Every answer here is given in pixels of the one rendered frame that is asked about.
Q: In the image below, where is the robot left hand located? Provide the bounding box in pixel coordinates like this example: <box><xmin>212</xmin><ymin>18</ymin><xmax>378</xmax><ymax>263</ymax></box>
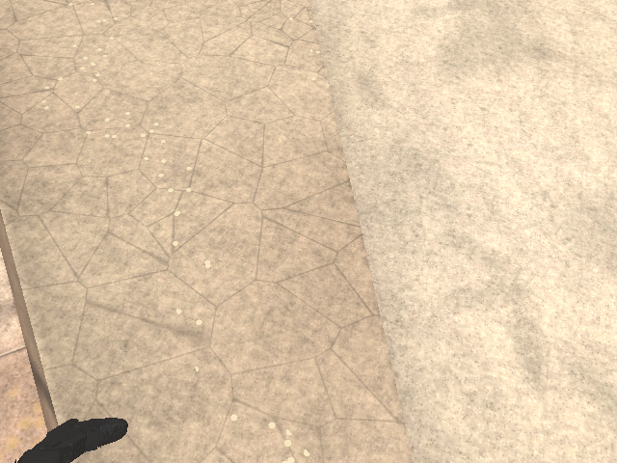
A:
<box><xmin>14</xmin><ymin>418</ymin><xmax>128</xmax><ymax>463</ymax></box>

